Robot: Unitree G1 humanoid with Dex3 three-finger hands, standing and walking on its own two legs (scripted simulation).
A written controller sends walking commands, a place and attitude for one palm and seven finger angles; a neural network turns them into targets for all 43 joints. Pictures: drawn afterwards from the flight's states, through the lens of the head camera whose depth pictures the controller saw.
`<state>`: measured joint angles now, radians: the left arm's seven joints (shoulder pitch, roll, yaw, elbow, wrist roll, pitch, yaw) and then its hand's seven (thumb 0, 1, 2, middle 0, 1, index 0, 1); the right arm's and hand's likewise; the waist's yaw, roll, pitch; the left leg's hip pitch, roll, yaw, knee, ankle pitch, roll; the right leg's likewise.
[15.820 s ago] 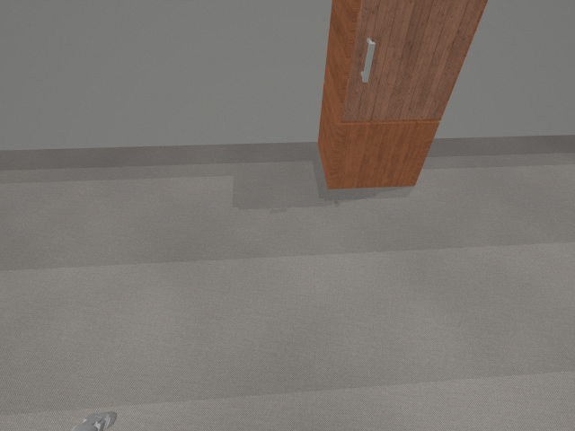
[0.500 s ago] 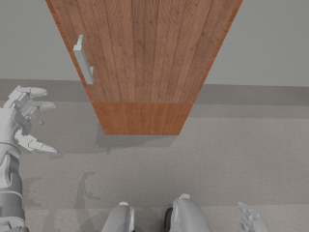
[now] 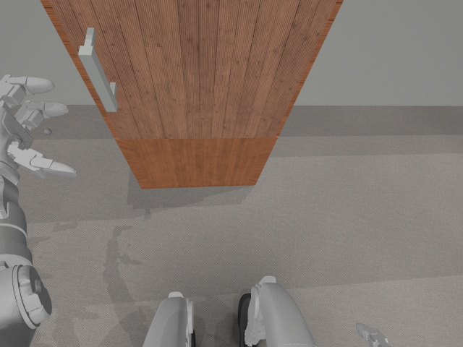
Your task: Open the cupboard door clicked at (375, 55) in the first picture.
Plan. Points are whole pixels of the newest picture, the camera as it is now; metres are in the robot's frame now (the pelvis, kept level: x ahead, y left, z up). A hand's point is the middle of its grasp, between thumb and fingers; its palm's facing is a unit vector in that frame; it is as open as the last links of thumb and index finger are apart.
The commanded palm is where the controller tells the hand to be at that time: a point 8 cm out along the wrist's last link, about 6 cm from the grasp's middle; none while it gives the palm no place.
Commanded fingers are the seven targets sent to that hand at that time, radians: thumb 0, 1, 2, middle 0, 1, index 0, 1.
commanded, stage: move the hooked fingers beside the handle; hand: left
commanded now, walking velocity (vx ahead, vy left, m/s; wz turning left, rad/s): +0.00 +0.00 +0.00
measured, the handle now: (102, 73) +0.57 +0.23 +0.03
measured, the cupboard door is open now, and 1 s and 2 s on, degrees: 0 0 0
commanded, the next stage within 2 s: slide the fingers in behind the handle in 1.32 s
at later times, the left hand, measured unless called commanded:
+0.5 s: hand (60, 93) +0.52 +0.28 +0.04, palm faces +0.05 -1.00 -0.03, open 14.0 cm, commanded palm +0.51 +0.32 +0.04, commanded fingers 0.00 -0.50 0.30 -0.30 -1.20 -0.30 -1.20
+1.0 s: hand (56, 95) +0.51 +0.29 +0.04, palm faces +0.04 -1.00 -0.03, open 14.0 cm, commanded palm +0.50 +0.31 +0.04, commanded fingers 0.00 -0.50 0.30 -0.30 -1.20 -0.30 -1.20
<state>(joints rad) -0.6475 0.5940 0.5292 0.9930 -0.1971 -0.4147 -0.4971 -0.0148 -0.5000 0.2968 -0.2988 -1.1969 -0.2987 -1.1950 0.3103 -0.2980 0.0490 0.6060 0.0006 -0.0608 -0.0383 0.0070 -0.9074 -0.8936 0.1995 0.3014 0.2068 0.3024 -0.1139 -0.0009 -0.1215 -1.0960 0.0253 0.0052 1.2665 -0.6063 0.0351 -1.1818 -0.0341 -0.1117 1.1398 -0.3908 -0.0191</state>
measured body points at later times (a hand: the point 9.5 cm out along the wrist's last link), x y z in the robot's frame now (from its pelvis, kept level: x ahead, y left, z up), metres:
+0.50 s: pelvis +0.00 +0.01 -0.01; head +0.19 +0.04 +0.40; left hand +0.51 +0.34 +0.04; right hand +0.02 -0.27 -0.11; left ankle -0.01 +0.09 -0.63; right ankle +0.08 -0.12 -0.63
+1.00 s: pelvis +0.01 +0.01 +0.00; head +0.19 +0.05 +0.41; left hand +0.51 +0.34 +0.04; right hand +0.03 -0.26 -0.10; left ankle -0.01 +0.09 -0.63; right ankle +0.08 -0.12 -0.63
